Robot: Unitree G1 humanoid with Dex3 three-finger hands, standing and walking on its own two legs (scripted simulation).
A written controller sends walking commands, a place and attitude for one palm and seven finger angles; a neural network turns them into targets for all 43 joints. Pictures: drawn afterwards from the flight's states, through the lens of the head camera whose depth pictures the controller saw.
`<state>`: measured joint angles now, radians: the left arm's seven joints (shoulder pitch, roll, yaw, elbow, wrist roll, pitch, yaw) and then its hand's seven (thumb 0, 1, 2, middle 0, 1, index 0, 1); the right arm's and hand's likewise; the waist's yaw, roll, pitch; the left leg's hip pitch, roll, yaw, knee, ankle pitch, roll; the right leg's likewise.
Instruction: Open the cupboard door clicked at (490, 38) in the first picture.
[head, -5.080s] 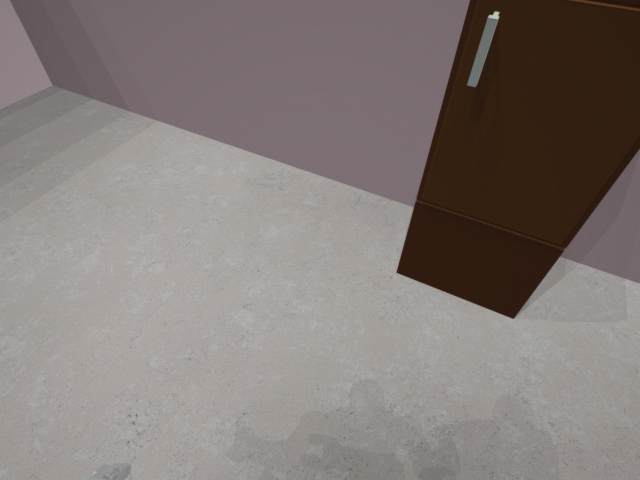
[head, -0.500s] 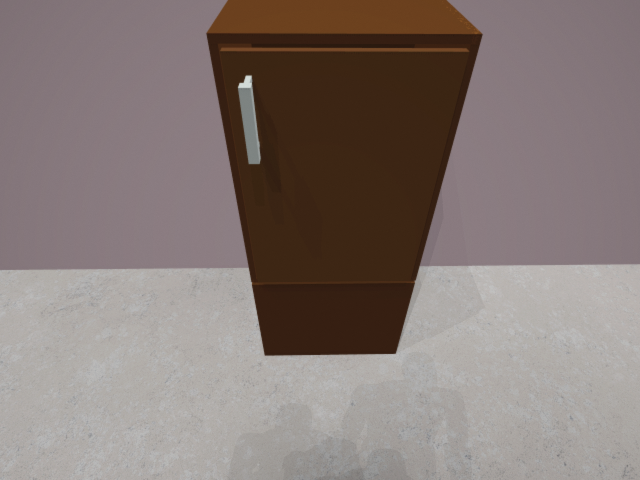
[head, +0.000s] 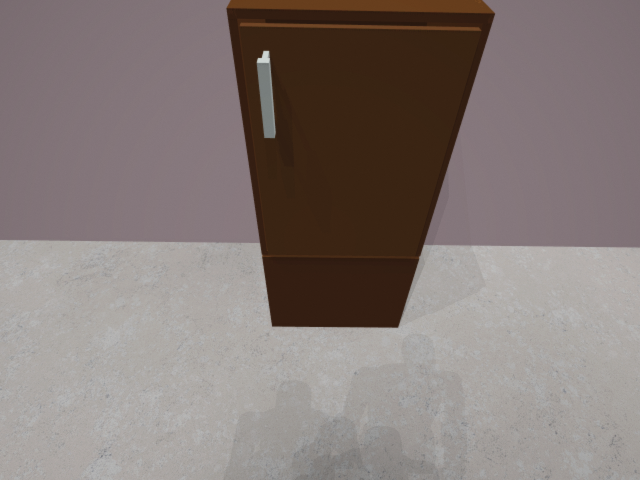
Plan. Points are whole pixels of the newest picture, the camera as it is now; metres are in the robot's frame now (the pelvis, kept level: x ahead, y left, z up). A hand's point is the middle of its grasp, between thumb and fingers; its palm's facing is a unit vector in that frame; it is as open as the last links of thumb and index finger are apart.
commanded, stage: look again from close up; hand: left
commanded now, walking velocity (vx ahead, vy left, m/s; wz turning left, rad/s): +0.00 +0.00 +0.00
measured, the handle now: (268, 95) +0.73 +0.14 +0.14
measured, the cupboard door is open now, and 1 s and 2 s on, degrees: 0 0 0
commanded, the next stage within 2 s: none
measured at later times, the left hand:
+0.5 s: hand out of the picture +0.03 +0.16 -0.17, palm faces +0.03 -0.99 -0.17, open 7.3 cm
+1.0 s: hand out of the picture +0.10 +0.17 -0.17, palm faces +0.02 -0.98 -0.22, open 7.3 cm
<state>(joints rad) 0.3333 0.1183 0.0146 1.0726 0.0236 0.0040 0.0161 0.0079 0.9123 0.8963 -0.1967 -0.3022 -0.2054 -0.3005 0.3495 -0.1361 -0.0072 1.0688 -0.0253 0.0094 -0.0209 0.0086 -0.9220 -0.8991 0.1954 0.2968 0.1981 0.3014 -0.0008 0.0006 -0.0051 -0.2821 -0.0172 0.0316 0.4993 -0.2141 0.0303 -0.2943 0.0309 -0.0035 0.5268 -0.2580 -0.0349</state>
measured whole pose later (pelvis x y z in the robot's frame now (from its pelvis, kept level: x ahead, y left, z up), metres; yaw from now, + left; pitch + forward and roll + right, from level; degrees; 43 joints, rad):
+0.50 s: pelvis +0.05 +0.01 +0.00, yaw +0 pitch +1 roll +1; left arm 0.32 0.11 -0.01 1.12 0.02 -0.03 0.02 0.00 0.91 0.90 -0.19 -0.30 -0.20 -0.30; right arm 0.32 -0.12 0.01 1.11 -0.01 -0.02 -0.03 0.01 -0.92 -0.90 0.20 0.30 0.20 0.30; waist 0.00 0.01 0.01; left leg -0.22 -0.04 0.04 0.43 -0.23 0.04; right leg -0.24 0.01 0.01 0.48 -0.26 -0.02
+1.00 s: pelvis +0.10 +0.00 +0.00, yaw +0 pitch +1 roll +1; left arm 0.27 0.14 0.00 1.13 0.02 -0.03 0.04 0.01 0.92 0.90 -0.19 -0.30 -0.20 -0.30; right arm 0.28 -0.15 0.01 1.14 -0.01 -0.02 -0.05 0.01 -0.93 -0.90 0.20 0.30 0.20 0.30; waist 0.00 0.01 0.02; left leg -0.12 -0.03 0.04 0.41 -0.31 0.02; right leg -0.15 0.02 0.01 0.47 -0.34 -0.03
